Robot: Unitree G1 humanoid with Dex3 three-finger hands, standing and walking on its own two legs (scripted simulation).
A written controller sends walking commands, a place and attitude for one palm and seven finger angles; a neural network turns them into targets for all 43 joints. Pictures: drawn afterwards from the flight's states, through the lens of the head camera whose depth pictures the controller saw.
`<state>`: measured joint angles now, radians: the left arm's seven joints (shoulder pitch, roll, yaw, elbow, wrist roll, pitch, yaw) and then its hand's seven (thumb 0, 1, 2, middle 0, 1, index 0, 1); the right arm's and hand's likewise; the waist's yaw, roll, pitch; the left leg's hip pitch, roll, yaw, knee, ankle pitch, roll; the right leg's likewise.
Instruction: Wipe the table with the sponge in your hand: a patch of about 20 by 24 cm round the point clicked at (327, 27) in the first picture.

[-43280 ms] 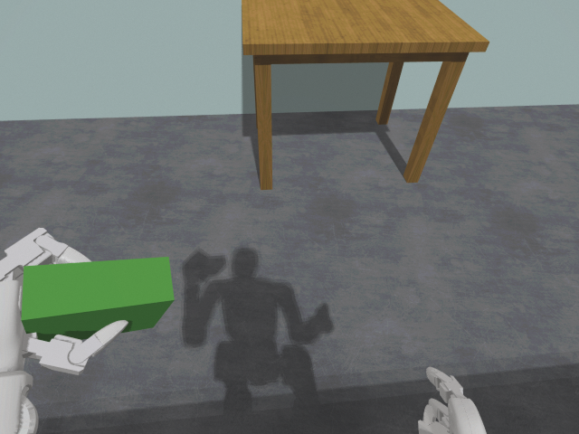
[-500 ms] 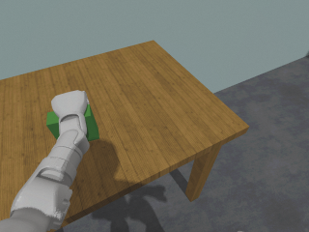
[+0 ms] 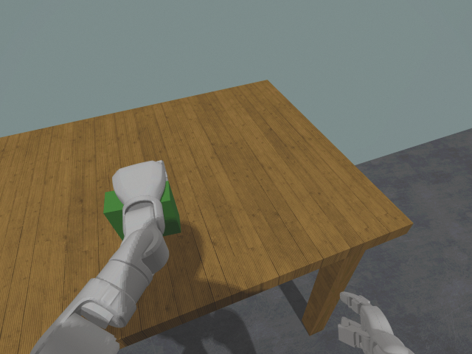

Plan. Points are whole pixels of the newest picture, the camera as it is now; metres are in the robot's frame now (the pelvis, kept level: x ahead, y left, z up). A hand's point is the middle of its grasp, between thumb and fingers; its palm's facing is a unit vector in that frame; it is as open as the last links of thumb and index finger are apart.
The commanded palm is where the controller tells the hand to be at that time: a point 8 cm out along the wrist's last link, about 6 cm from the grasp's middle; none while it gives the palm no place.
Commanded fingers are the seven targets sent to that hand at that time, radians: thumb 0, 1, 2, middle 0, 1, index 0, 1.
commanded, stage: wipe back along the third lane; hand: left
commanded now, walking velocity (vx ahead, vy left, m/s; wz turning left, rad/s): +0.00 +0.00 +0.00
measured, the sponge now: (148, 219) +0.36 +0.23 +0.02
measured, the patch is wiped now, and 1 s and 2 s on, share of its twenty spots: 0.95 0.95 0.95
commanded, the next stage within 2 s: slide back across to the middle lane in 0.80 s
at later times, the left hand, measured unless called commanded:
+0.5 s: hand (158, 230) +0.29 +0.17 +0.08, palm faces +0.08 -0.09 -0.99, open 9.2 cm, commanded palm +0.24 +0.16 +0.11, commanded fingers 0.00 0.10 1.30 -1.20 -1.60 -1.20 -1.60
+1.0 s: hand (163, 252) +0.26 +0.15 +0.08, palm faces +0.08 -0.10 -0.99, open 9.2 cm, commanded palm +0.21 +0.15 +0.11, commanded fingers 0.00 0.10 1.30 -1.20 -1.60 -1.20 -1.60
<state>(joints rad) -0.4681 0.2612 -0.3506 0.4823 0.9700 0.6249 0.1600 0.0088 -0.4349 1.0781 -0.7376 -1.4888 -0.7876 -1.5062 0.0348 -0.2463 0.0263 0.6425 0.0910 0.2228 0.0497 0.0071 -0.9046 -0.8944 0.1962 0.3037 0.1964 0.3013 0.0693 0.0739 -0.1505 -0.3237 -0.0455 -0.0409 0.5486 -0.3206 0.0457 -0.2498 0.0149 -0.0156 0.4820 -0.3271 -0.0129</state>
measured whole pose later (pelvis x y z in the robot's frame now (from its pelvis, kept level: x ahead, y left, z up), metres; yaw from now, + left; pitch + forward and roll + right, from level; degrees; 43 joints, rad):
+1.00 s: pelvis -0.04 -0.05 +0.00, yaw -2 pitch -1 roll +1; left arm -0.09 0.28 -0.31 0.10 0.96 0.63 0.15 0.02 -0.43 1.07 -0.71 -1.52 -0.80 -1.48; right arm 0.02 -0.27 0.02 0.65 0.10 0.18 0.04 0.01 -0.91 -0.89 0.19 0.30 0.19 0.30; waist 0.07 0.10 -0.10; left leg -0.23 0.01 -0.01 0.51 -0.27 -0.01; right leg -0.21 0.06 0.01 0.53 -0.31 -0.07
